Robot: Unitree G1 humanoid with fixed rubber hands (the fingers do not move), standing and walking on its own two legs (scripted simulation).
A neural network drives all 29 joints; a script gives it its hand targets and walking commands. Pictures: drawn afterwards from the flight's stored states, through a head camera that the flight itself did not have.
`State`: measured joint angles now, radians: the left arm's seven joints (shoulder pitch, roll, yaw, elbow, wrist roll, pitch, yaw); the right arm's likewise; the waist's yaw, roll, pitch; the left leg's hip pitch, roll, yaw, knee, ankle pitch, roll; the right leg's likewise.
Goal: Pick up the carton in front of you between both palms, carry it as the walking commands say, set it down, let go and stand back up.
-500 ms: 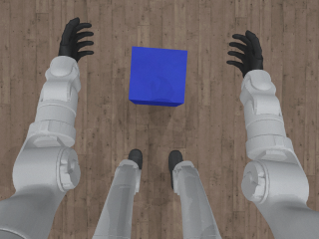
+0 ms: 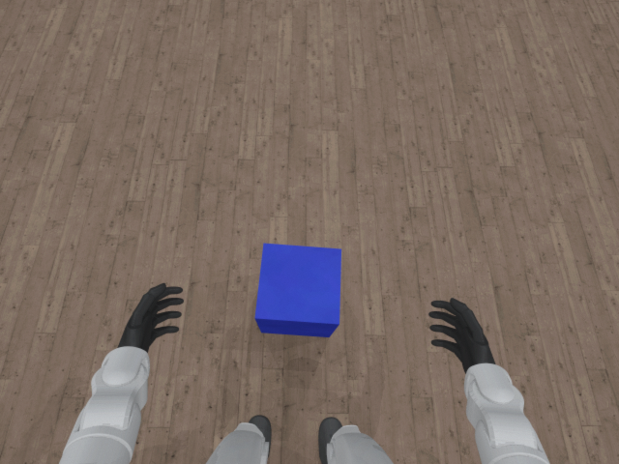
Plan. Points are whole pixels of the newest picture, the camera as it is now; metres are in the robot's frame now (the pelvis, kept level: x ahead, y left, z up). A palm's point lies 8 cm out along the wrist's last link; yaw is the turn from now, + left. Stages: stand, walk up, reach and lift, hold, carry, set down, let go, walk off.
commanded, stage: let go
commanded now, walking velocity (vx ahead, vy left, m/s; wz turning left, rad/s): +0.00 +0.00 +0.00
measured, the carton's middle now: (298, 293) +0.46 +0.00 -0.63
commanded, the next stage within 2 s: stand in 0.68 s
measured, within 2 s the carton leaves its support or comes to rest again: neither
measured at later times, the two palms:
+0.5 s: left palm (106, 413) +0.17 +0.23 -0.05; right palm (505, 419) +0.18 -0.23 -0.04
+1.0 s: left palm (58, 422) +0.16 +0.29 -0.07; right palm (540, 419) +0.18 -0.29 -0.06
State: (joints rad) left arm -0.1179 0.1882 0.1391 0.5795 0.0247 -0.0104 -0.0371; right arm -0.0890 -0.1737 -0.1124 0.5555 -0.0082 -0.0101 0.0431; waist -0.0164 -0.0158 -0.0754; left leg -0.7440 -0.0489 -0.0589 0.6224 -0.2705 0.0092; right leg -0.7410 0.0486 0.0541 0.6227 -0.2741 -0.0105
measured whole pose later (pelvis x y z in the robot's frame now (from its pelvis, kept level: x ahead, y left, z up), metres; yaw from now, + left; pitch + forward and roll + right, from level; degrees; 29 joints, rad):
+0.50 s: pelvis +0.01 +0.00 +0.02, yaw +0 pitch -4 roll +0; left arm 0.21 0.22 0.04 0.42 0.01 0.14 -0.08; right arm 0.20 -0.21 -0.04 0.42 -0.01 0.14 0.07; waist 0.00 -0.01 0.13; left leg -0.08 -0.04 -0.06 0.44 -0.27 0.01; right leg -0.09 0.04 0.06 0.44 -0.28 -0.02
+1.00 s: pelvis +0.03 +0.00 +0.02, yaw +0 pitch +0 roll +0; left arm 0.18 0.34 0.06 0.72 0.03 0.02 0.02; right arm 0.16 -0.33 -0.05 0.71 -0.03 0.02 -0.02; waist 0.00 0.00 0.02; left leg -0.18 -0.04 -0.06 0.51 -0.33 0.02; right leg -0.17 0.05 0.06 0.49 -0.32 -0.02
